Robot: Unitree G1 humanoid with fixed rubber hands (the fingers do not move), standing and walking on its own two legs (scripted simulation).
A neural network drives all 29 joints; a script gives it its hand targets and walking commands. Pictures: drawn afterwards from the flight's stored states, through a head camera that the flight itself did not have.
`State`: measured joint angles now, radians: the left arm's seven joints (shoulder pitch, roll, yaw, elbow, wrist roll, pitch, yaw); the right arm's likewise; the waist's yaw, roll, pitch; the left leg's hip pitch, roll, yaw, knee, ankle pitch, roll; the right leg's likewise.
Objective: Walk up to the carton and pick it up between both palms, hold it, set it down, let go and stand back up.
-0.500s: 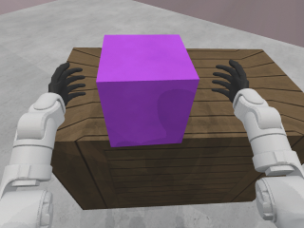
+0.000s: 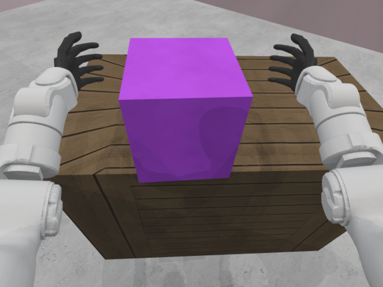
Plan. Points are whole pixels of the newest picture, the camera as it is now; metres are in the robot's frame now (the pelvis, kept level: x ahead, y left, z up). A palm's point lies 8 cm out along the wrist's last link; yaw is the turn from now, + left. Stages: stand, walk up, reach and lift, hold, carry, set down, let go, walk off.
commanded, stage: reach and lift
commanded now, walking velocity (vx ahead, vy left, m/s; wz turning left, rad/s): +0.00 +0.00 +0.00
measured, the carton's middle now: (182, 111) +0.51 +0.02 +0.10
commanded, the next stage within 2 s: none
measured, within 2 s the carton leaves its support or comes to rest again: neither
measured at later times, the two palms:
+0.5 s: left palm (73, 58) +0.49 +0.22 +0.25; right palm (301, 62) +0.48 -0.21 +0.25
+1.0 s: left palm (92, 101) +0.48 +0.21 +0.15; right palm (278, 101) +0.48 -0.20 +0.16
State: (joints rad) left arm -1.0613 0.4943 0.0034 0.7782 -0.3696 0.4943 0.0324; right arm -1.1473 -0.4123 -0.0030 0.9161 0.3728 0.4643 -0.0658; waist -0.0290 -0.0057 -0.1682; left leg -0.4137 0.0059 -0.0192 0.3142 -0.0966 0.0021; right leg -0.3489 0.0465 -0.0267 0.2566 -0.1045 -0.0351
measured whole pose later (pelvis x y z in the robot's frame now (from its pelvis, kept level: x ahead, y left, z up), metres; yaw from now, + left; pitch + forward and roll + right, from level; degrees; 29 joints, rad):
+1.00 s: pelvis -0.01 +0.00 -0.01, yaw -1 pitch +21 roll -1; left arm -1.12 0.41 -0.02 1.11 -0.35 0.13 0.05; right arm -1.18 -0.34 -0.01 1.15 0.30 0.20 -0.05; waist -0.02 0.01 -0.24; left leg -0.65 0.01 -0.02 0.36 -0.09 0.00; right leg -0.58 0.05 -0.03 0.29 -0.08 -0.03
